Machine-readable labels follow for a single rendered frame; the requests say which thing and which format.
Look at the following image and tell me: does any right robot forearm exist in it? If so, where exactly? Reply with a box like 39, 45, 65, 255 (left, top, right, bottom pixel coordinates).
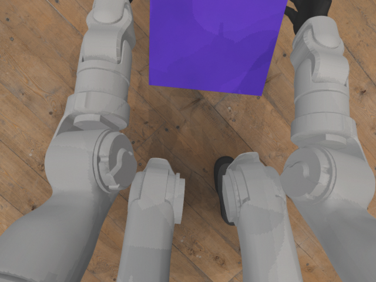
290, 16, 368, 164

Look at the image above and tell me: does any robot right upper arm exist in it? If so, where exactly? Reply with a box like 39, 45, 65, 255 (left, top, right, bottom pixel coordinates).
280, 145, 376, 282

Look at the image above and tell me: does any left robot shin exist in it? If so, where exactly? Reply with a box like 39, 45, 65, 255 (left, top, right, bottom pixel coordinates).
127, 158, 175, 212

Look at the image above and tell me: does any robot right hand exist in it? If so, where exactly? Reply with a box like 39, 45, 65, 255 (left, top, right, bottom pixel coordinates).
284, 0, 332, 35

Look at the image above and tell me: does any right robot thigh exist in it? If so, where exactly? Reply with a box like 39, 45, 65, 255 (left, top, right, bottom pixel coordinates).
222, 162, 303, 282

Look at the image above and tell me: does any left robot forearm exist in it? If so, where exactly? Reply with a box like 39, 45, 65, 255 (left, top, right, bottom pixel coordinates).
45, 0, 136, 173

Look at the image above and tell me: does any robot left upper arm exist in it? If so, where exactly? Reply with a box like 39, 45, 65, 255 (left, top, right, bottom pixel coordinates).
0, 129, 137, 282

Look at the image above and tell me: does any carton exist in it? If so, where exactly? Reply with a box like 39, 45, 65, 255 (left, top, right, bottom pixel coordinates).
149, 0, 288, 96

